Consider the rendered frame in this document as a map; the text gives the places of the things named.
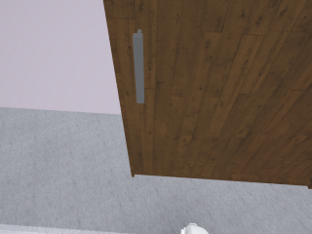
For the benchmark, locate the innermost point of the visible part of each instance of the handle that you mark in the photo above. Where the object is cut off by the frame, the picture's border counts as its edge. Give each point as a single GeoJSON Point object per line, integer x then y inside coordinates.
{"type": "Point", "coordinates": [139, 65]}

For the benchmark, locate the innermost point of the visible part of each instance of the wardrobe door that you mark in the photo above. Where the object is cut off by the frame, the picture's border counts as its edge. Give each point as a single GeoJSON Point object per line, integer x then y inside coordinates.
{"type": "Point", "coordinates": [283, 148]}
{"type": "Point", "coordinates": [214, 72]}

